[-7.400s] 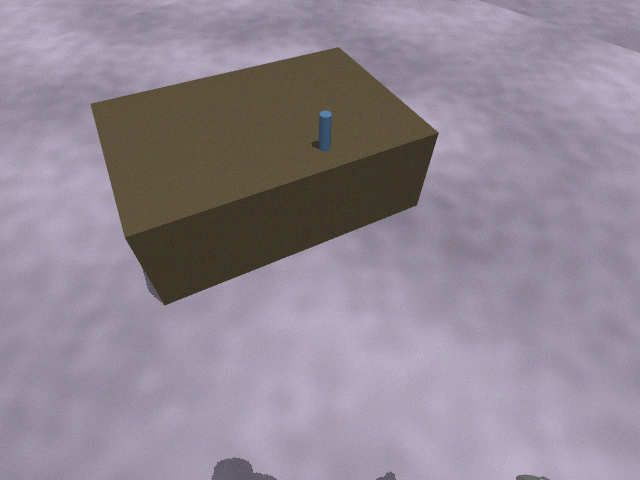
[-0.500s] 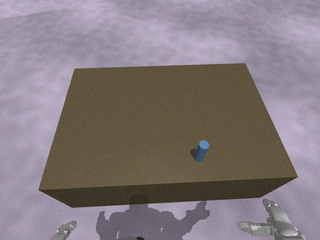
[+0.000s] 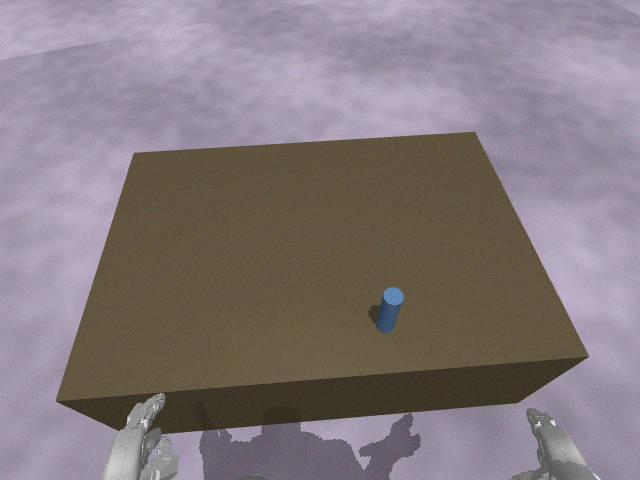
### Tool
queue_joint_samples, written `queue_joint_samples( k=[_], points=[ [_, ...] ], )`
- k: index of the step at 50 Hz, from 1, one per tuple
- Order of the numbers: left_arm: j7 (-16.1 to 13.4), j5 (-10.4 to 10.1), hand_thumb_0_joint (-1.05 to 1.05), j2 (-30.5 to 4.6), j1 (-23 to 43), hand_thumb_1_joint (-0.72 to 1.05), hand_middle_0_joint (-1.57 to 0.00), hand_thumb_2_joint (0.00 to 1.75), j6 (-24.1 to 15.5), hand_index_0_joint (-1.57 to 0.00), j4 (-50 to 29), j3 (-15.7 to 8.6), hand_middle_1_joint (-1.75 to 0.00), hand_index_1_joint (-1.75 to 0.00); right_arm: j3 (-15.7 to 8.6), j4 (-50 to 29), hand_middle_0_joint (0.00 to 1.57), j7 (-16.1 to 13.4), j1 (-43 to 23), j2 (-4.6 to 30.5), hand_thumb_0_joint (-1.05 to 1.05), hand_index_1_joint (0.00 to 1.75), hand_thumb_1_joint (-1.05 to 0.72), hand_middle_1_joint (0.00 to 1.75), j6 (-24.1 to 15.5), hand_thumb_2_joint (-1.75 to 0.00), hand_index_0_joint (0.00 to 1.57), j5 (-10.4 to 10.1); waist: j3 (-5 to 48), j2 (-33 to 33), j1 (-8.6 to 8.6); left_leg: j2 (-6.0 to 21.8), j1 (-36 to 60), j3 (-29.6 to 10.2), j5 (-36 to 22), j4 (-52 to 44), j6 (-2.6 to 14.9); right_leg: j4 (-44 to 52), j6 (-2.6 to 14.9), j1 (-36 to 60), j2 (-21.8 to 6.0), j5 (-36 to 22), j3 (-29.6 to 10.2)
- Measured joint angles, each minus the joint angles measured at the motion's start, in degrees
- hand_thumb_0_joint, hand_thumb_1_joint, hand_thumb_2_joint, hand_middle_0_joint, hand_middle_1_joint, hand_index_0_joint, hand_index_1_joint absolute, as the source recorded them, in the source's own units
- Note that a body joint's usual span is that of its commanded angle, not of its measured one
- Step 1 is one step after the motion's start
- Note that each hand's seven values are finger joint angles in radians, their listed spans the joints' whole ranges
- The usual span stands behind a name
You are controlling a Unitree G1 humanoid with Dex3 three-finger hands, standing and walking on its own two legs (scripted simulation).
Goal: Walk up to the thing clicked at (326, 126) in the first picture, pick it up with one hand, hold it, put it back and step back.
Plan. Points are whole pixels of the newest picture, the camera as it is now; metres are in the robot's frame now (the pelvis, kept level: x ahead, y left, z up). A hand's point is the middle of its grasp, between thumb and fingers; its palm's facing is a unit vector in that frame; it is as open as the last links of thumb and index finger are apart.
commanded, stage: go down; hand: right
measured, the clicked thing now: (389, 311) +0.46 -0.13 -0.29
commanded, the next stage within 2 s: none
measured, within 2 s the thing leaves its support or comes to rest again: neither
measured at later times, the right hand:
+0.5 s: hand (523, 432) +0.19 -0.26 -0.10, palm faces +0.09 +0.94 -0.32, open 17.6 cm
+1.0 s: hand (540, 331) +0.31 -0.30 -0.05, palm faces +0.06 +0.99 -0.15, open 17.7 cm
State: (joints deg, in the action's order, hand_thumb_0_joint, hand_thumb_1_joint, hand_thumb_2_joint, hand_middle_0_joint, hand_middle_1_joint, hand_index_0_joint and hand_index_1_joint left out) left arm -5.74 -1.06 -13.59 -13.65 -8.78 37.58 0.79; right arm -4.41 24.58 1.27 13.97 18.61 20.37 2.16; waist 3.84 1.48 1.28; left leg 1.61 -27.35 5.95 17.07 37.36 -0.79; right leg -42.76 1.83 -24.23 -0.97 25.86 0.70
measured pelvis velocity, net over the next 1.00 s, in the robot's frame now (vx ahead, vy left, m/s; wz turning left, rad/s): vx -0.04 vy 0.01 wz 0.01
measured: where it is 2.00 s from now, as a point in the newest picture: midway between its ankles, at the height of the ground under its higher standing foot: outside the picture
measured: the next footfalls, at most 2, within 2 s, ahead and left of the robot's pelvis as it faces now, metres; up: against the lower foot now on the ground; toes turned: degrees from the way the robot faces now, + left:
none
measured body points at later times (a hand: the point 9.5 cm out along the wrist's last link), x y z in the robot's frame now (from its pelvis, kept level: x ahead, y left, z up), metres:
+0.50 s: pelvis -0.01 +0.01 -0.02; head +0.03 -0.01 +0.43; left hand +0.14 +0.26 -0.10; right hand +0.18 -0.30 -0.08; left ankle +0.01 +0.14 -0.72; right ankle -0.05 -0.09 -0.72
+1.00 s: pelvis -0.04 +0.01 -0.03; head +0.04 -0.01 +0.41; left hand +0.02 +0.29 -0.13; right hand +0.30 -0.35 -0.04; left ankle +0.01 +0.14 -0.72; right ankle -0.05 -0.09 -0.72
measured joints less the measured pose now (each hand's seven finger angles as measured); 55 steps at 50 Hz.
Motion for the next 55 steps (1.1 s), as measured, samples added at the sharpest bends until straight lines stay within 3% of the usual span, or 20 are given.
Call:
queue_joint_samples(
  k=[17, 23, 30, 36, 41, 48, 55],
  points=[
    [-0.84, -0.08, 0.01, 0.1, -1.42, 0.88, -0.2, 0.89, -2.5, -0.19, -2.29, 0.76, -0.29, -0.29, -1.03, -10.81, 0.04, 0.57, 4.69, 0.99, -0.01, 0.06, 0.59, 0.05, 5.73, -0.03, 0.05, -1.29, 2.03, 0.8, 0.36, 0.03, -5.49, 0.96, 3.05, 6.55, 0.28, -7.03, -0.17, -5.94, -0.36, 3.11, -1.13],
    [-2.61, -0.01, 0.01, -0.25, -1.28, 0.88, -0.2, 0.9, -4.28, -0.19, -1.22, 1.01, -0.29, -0.29, -3.83, -9.15, 0.04, 1.36, -0.49, 2.5, -0.01, 0.06, 0.59, 0.05, 4.72, -0.04, 0.05, -2.44, 1.89, 0.31, 0.34, 0.36, -7.12, 1.46, 3.75, 8.76, 0.48, -9.08, -0.28, -7.72, -0.17, 3.54, -1.7],
    [-3.66, 0.03, 0.01, -0.45, -1.13, 0.88, -0.2, 0.9, -4.97, -0.2, 0.99, 1.61, -0.29, -0.29, -8.17, 0.38, 0.05, 6.11, -13.49, 6.65, -0.01, 0.06, 0.57, 0.05, -0.14, -0.04, 0.06, -4.13, 1.45, -0.64, 1.21, 0.34, -8.27, 1.56, 3.15, 9.07, 0.86, -9.41, -0.58, -8.91, -0.21, 2.87, -1.82],
    [-2.69, 0.15, 0.01, -1.33, -2.87, 0.88, -0.2, 0.89, -4.22, -0.2, 1.82, 1.11, -0.29, -0.29, -11.9, 12.1, 0.06, 12.25, -22.54, 10.03, -0.01, 0.06, 0.56, 0.05, -4.68, -0.04, 0.06, -4.75, 1.07, -0.63, 2.29, 0.1, -8.89, 0.92, 2.04, 8.18, 0.94, -8.59, -0.51, -9.29, -0.38, 2.04, -1.15],
    [-1.45, 0.53, 0.01, -2.22, -5.15, 0.88, -0.2, 0.89, -3.28, -0.19, 2.25, 0.36, -0.29, -0.29, -14.62, 20.15, 0.05, 16.83, -27.76, 12.15, -0.01, 0.06, 0.57, 0.05, -10.89, -0.04, 0.06, -4.58, 0.33, -0.87, 2.42, 0.18, -10.63, 0.22, 1.46, 8.58, 0.92, -8.77, -0.31, -10.67, -0.28, 1.58, -0.44],
    [-0.22, 0.74, 0.01, -2.94, -7.14, 0.89, -0.19, 0.9, -1.65, -0.19, 2.37, 0.23, -0.29, -0.29, -17.71, 29.87, 0.04, 20.59, -35.15, 15.42, -0.01, 0.06, 0.59, 0.05, -20.06, -0.04, 0.05, -4.58, -0.56, -1.64, 2.62, 0.38, -14.73, -0.35, 1.1, 10.63, 0.95, -10.77, -0.12, -14.53, -0.17, 1.4, 0.1],
    [0.45, 0.81, 0.01, -3.19, -7.5, 0.9, -0.19, 0.9, -1.28, -0.19, 2.32, 1.09, -0.29, -0.29, -19.53, 37.22, 0.04, 22.97, -41.55, 18.49, -0.02, 0.06, 0.6, 0.05, -25.67, -0.03, 0.05, -4.5, -0.68, -2.29, 3.31, 0.23, -17.97, -0.51, 0.49, 11.36, 1.07, -11.9, -0.19, -17.85, -0.35, 1.1, 0.24]
  ],
)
